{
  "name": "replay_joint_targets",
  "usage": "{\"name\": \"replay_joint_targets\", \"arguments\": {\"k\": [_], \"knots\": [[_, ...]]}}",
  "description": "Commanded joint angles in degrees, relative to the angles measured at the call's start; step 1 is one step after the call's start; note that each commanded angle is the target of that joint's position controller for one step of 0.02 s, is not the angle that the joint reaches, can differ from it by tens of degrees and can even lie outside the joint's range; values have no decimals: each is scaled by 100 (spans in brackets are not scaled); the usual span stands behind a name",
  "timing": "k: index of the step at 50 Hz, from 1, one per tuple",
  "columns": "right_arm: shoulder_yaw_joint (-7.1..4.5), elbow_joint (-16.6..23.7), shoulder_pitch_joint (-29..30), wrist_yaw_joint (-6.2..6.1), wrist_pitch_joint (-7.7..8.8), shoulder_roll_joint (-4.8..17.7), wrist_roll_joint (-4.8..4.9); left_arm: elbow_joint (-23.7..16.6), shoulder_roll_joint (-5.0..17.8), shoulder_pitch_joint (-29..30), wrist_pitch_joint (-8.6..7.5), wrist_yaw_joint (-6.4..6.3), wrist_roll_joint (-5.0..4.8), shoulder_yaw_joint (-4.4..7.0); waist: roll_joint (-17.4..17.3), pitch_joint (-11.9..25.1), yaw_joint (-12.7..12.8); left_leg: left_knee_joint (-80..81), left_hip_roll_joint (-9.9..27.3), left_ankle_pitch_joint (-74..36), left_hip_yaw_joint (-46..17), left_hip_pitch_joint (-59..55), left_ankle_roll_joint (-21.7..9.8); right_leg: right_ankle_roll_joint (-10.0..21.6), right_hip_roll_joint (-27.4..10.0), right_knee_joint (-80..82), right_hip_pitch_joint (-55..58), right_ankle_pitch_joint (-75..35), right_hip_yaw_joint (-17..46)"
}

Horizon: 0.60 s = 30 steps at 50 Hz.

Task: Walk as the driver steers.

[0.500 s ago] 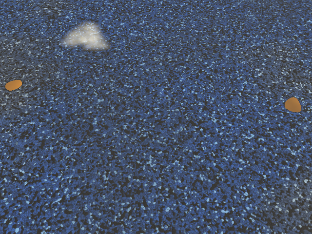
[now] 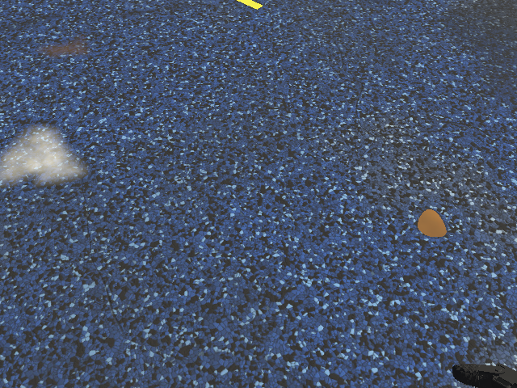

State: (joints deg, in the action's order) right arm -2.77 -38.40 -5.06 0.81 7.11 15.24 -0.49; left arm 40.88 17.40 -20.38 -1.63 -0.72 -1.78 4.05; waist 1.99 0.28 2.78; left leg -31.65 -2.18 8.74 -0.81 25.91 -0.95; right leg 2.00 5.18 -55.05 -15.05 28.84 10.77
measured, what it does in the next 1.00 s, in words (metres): walks ahead, turning right: right foot, then left foot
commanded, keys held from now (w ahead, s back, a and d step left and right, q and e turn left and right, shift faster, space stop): w+e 0.98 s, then w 0.02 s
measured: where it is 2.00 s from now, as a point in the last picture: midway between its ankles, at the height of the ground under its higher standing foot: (436, 258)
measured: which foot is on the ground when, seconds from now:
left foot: down 0.00-0.46, up 0.48-0.90, down 0.92-1.00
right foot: up 0.00-0.44, down 0.46-0.94, up 0.96-1.00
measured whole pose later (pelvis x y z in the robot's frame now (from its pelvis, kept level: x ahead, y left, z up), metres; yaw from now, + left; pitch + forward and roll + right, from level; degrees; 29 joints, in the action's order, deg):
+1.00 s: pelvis +0.53 -0.14 +0.00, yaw -35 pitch +2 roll +1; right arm -2.6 -39.5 -4.8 1.4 6.6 15.9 -0.3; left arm 40.5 17.4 -21.2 -1.3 -0.9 -1.8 4.0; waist 1.5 -0.3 3.0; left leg -32.2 -2.0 9.5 -0.2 24.9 -0.8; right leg 2.0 4.5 -57.3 -15.2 29.3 10.6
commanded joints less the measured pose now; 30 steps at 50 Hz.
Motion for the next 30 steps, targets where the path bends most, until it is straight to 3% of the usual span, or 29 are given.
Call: {"name": "replay_joint_targets", "arguments": {"k": [1, 2, 5, 9, 14, 18, 20, 21, 22, 23, 24, 25, 26, 27, 28, 30], "knots": [[-294, 96, -1189, -72, -75, 799, 22, -648, 791, 321, -88, -2, 26, 121, -779, 539, -761, 1462, 2230, 1776, -3052, -3220, -1040, -141, -658, -2072, -3149, -439, -249], [-244, 60, -986, -75, -106, 677, 0, -732, 725, 548, -82, 18, 87, 133, -652, 174, -661, 1594, 1988, 1112, -2453, -2609, -973, -152, -805, -1823, -3027, -735, -289], [-200, -61, -818, -84, -75, 553, -4, -772, 411, 489, -2, 98, 8, 113, -903, -61, -407, 1989, 1652, 192, -1358, -1857, -911, -164, -1072, -1369, -2558, -1055, -455], [-301, -298, -901, -89, -40, 856, -7, -901, 242, 828, 48, 112, 63, 48, -650, -129, -415, 2228, 1780, -736, -607, -1965, -1067, -300, -1182, -608, -2826, -1688, -503], [-323, -514, -1020, -122, -136, 1043, 45, -1028, 107, 1594, -35, 270, 51, -23, -566, -284, -688, 2188, 1605, -1172, 394, -2226, -811, -218, -1087, 956, -2507, -2952, -903], [-381, -688, -1257, -112, -247, 1252, 156, -1246, 147, 2056, -36, 400, 19, -14, -598, -474, -777, 2002, 1811, -1600, 707, -2755, -669, 18, -958, 1660, -2332, -2586, -1224], [-432, -702, -1218, -135, -312, 1414, 213, -1279, 318, 1885, -14, 422, 60, 76, -739, -292, -560, 1394, 1841, -3324, 945, -2996, -553, 253, -659, 1829, -1815, -1988, -1514], [-462, -698, -1196, -160, -351, 1505, 239, -1213, 471, 1508, 10, 410, 82, 164, -821, -28, -305, 747, 1802, -4317, 1077, -3032, -486, 398, -424, 1899, -1250, -1744, -1679], [-450, -678, -1116, -185, -389, 1487, 262, -988, 703, 642, 30, 373, 75, 316, -718, 412, 203, -357, 1640, -4711, 1267, -2735, -347, 603, -158, 2279, -79, -2046, -1781], [-364, -608, -1189, -213, -368, 1275, 168, -719, 1091, -395, 80, 269, 53, 511, -348, 941, 660, -1945, 1437, -3562, 1285, -1485, -117, 870, -373, 2352, 1716, -2266, -1152], [-72, -242, -1732, -122, -243, 409, -113, -737, 1841, -295, 49, 204, -8, 606, 1407, 1387, -27, -4117, 379, 2004, 1010, 1248, 252, 1898, -1996, 2670, 3728, -1693, 2028], [-88, -166, -1243, -42, -20, 775, 61, -917, 1444, -544, -46, 232, 25, 473, 910, 2364, 389, -4897, 132, 2537, -378, 1887, 205, 2270, -2464, 3641, 4052, -660, 3766], [-182, 10, -622, 1, 82, 1099, 290, -821, 1110, -370, -129, 259, 87, 361, 537, 1515, 483, -4868, 404, 1961, -460, 2356, 96, 1924, -2297, 3788, 3535, -962, 2965], [-133, 52, -509, -20, 136, 1004, 252, -810, 968, -63, -168, 252, 72, 311, 183, 963, 245, -4376, 627, 1459, -422, 2197, 35, 1734, -2061, 3790, 2679, -1433, 2285], [-145, -19, -523, -61, 135, 996, 101, -866, 795, 349, -170, 240, 82, 248, -67, 600, -22, -3888, 800, 1192, -415, 1818, 79, 1584, -1837, 3815, 1852, -2075, 1743], [-198, -71, -718, -59, 7, 1039, 8, -976, 658, 738, -181, 202, 176, 182, 74, 393, -366, -3397, 923, 932, -438, 1121, 180, 1540, -1592, 4047, 886, -2845, 1275]]}}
